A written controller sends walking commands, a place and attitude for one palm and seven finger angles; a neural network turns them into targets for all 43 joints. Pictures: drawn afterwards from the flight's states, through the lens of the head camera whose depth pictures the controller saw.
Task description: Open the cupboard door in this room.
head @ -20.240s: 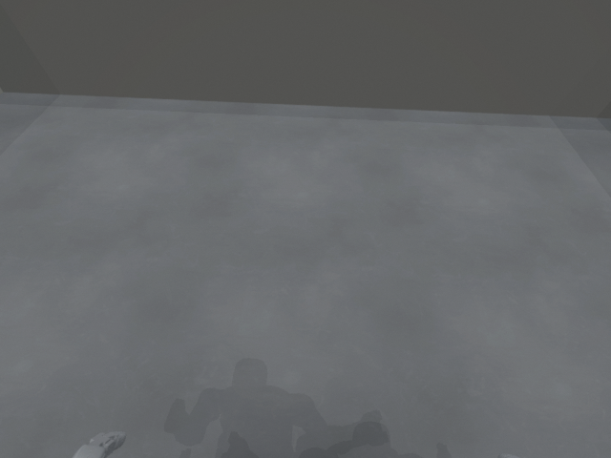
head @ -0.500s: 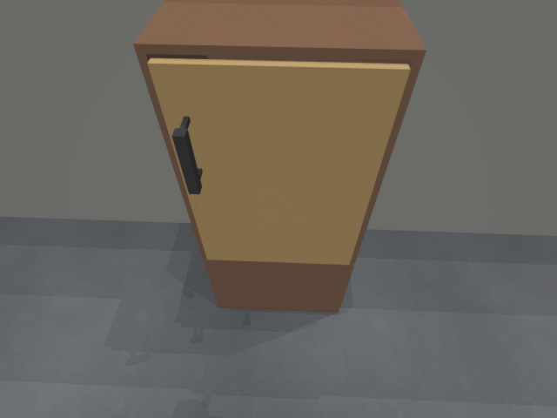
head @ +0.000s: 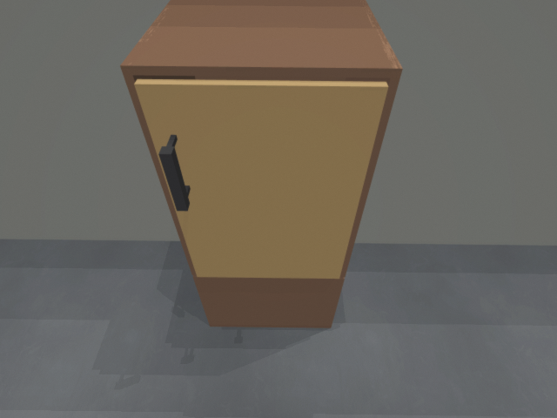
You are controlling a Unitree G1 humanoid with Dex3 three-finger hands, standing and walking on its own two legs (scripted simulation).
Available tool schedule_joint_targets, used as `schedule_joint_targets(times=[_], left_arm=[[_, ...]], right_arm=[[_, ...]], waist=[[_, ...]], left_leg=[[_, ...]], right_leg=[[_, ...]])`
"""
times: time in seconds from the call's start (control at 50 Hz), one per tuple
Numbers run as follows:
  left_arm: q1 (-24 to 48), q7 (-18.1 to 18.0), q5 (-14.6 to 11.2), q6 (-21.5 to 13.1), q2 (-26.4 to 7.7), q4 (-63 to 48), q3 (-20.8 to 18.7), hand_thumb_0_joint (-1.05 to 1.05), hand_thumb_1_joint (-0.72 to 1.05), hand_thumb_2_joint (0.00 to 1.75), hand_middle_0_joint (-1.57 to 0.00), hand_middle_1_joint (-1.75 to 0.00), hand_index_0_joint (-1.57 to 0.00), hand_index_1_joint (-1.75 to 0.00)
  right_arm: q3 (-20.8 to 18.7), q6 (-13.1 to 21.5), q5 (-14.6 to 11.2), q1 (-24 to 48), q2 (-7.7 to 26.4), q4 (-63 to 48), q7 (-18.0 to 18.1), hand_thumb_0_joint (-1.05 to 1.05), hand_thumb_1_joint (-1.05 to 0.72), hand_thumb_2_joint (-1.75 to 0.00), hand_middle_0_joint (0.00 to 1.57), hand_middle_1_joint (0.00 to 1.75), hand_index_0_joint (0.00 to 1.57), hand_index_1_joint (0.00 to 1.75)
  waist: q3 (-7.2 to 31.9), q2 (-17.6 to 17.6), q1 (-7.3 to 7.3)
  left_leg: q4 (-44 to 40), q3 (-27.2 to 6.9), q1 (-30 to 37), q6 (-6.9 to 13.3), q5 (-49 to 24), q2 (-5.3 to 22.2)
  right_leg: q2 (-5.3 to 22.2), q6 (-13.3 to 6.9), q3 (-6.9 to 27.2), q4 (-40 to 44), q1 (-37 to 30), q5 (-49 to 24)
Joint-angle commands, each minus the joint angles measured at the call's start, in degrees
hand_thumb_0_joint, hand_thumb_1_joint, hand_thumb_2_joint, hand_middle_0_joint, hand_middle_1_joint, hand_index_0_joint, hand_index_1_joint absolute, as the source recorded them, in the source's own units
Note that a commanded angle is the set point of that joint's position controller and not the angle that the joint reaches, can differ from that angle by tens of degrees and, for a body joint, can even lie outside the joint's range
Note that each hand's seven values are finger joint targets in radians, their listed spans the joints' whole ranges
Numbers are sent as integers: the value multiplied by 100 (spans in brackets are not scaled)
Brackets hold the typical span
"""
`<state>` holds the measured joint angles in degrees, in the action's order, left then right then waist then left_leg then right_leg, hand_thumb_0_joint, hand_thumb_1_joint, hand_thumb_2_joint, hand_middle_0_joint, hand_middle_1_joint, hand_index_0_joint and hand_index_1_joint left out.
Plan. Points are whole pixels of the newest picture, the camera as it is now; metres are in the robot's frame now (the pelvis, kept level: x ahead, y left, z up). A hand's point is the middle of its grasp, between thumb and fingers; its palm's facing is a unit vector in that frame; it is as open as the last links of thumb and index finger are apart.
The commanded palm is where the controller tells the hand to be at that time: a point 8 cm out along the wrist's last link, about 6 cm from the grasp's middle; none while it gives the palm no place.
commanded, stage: look again from close up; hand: left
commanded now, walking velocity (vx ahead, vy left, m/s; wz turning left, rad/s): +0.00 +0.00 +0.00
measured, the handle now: (178, 173) +0.53 +0.23 +0.04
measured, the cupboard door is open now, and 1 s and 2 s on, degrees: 0 0 0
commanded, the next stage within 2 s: raise the hand with hooked fingers in 0.60 s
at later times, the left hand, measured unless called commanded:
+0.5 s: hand out of the picture -0.01 +0.17 -0.17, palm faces +0.02 -0.98 -0.19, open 7.3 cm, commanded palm none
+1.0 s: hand (160, 367) +0.19 +0.17 +0.02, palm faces +0.04 -1.00 +0.01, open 7.9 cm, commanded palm +0.10 +0.24 -0.04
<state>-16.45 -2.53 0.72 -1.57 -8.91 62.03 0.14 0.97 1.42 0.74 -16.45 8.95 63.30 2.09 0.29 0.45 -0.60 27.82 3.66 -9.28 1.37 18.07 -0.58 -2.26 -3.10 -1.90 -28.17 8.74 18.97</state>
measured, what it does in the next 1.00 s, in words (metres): shifts its weight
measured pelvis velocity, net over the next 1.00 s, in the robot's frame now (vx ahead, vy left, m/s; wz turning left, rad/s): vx -0.05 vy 0.00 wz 0.02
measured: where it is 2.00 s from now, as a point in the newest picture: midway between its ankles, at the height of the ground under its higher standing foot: outside the picture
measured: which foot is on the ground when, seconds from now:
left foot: down 0.00-1.00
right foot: down 0.00-1.00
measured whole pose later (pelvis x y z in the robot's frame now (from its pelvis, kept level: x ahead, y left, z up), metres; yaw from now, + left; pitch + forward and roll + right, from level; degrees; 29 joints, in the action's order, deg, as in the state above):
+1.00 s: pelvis -0.05 +0.00 -0.04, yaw +1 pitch +7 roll +1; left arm -14.4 10.5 -13.3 -27.5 -9.1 11.9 -6.3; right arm -1.3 14.6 -0.3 -10.1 14.5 37.0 0.6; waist 6.6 -0.7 -1.8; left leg 46.9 3.5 -32.7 2.0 21.5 -1.4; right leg -0.4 -3.2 -3.0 -49.0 32.5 23.8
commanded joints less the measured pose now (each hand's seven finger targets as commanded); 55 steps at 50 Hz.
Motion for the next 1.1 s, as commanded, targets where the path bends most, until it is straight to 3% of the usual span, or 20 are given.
schedule_joint_targets(times=[0.0,0.28,0.52,0.66,0.68,0.7,0.72,0.74,0.76,0.78,0.8,0.82,0.84,0.86,0.9,0.92,0.94,0.98,1.04,1.08], left_arm=[[-388,-22,-10,-54,-598,-174,-78,0,90,90,-20,-30,-20,-30],[-361,3,-3,-44,-655,-122,-81,0,90,90,-20,-30,-20,-30],[-338,19,0,-24,-651,-66,-75,0,90,90,-20,-30,-20,-30],[-299,26,9,-30,-694,-66,-83,0,90,90,-20,-30,-20,-30],[-863,-218,60,-135,-618,138,-73,0,90,90,-20,-30,-20,-30],[3311,-136,-1207,-1332,-1984,-8723,-711,0,88,89,-20,-32,-20,-32],[1078,-340,-719,-1026,-1605,-7369,-754,0,85,88,-20,-33,-20,-33],[825,-621,-844,-767,-1095,-6850,-451,0,83,87,-21,-34,-21,-34],[-860,-518,-902,-254,333,-5393,272,0,81,86,-21,-36,-21,-36],[157,-381,-1147,-464,184,-6528,258,0,78,85,-21,-37,-21,-37],[293,-280,-1109,-754,-241,-6530,-83,0,76,84,-21,-39,-21,-39],[221,-148,-1083,-1091,-217,-6130,-157,0,74,83,-21,-40,-21,-40],[-279,35,-1080,-1363,-115,-5362,-292,0,71,82,-21,-42,-21,-42],[-772,298,-1154,-1696,62,-4863,-325,0,69,81,-22,-43,-22,-43],[-1562,979,-1389,-2503,-34,-4719,-646,0,64,79,-22,-47,-22,-47],[-1873,1375,-1509,-2850,-130,-4819,-771,0,62,78,-22,-48,-22,-48],[-2020,1807,-1559,-3065,-429,-4655,-1047,0,60,77,-22,-50,-22,-50],[-1843,2185,-1581,-3046,-842,-4821,-1405,0,55,75,-22,-53,-22,-53],[-759,2067,-1677,-2723,-1174,-6206,-1559,0,48,72,-23,-57,-23,-57],[34,1735,-1712,-2820,-1110,-7027,-1515,0,43,70,-23,-60,-23,-60]], right_arm=[[-83,49,8,-295,460,-112,24,0,-90,-90,20,30,20,30],[-93,67,-5,-240,554,-3,32,0,-90,-90,20,30,20,30],[-105,52,-3,-177,573,31,27,0,-90,-90,20,30,20,30],[-110,63,-5,-132,627,20,21,0,-90,-90,20,30,20,30],[-122,84,-67,429,645,-394,-24,0,-90,-90,20,30,20,30],[-281,925,-363,126,1675,-2410,206,0,-90,-90,20,30,20,30],[-94,1424,-261,652,1087,-2095,368,0,-90,-90,20,30,20,30],[-224,1553,-262,509,1119,-1778,390,0,-90,-90,20,30,20,30],[-226,1521,-339,302,833,-1733,299,0,-90,-90,20,30,20,30],[-248,1554,-392,485,1160,-2265,242,0,-90,-90,20,30,20,30],[-351,1604,-327,549,1313,-2403,245,0,-90,-90,20,30,20,30],[-373,1642,-223,571,1328,-2526,245,0,-90,-90,20,30,20,30],[-406,1634,-195,552,1310,-2674,192,0,-90,-90,20,30,20,30],[-406,1610,-137,613,1270,-2808,122,0,-90,-90,20,30,20,30],[-493,1618,-73,864,1272,-3163,-20,0,-90,-90,20,30,20,30],[-537,1604,-71,964,1293,-3393,-105,0,-90,-90,20,30,20,30],[-594,1548,-96,966,1366,-3603,-219,0,-90,-90,20,30,20,30],[-594,1430,-171,1118,1358,-3977,-239,0,-90,-90,20,30,20,30],[-532,1234,-197,1139,1302,-4431,-183,0,-90,-90,20,30,20,30],[-510,1219,-192,989,1191,-4541,-121,0,-90,-90,20,30,20,30]], waist=[[-359,-86,58],[-243,-78,58],[-484,-76,72],[-416,-76,75],[-640,-152,295],[2371,960,-465],[2271,1897,137],[1768,1505,-95],[928,672,-164],[317,284,-184],[231,-263,-337],[-117,-781,-368],[-351,-1125,-270],[-273,-1707,-72],[156,-2043,299],[450,-1884,421],[610,-1164,501],[1100,-463,592],[1464,275,573],[1560,401,288]], left_leg=[[-478,-547,-132,103,-1373,669],[-565,-565,-3,120,-1432,698],[-690,-606,-129,130,-1100,691],[-709,-624,-114,139,-1138,703],[619,-309,-569,-66,-1558,650],[-287,-490,1011,65,-2456,58],[-310,-369,1538,83,-3504,282],[-247,-463,979,-161,-3132,368],[-306,-548,507,-70,-2650,469],[-186,-710,-19,-33,-1939,371],[57,-685,-270,-4,-1308,283],[312,-667,-755,19,-869,179],[600,-630,-1203,13,-610,87],[875,-602,-1717,-36,-349,45],[1417,-455,-2539,-111,-123,-53],[1642,-363,-2730,-157,-152,-121],[1842,-315,-2715,-210,-333,-184],[2156,-115,-3043,-178,-373,-263],[2286,-118,-3181,-85,-18,-238],[2473,-225,-3128,-5,257,-130]], right_leg=[[824,-36,695,480,87,-2003],[829,-36,703,524,39,-1907],[826,-32,745,656,201,-1425],[833,-31,754,673,180,-1403],[1220,343,1100,655,321,-4335],[661,108,576,71,-250,-3444],[290,-28,416,-139,15,-2066],[274,66,29,-220,410,-1011],[285,160,-167,-178,902,-738],[305,181,-222,-113,1059,-893],[277,195,-229,-40,1381,-718],[256,229,-273,-110,1816,-416],[260,226,-281,-257,2164,-143],[246,239,-281,-528,2443,158],[242,216,-100,-1090,2526,215],[273,198,14,-1308,2347,-48],[333,112,170,-1535,2156,-494],[411,94,349,-1835,2025,-684],[331,79,454,-1974,2371,152],[290,137,577,-1880,2787,717]])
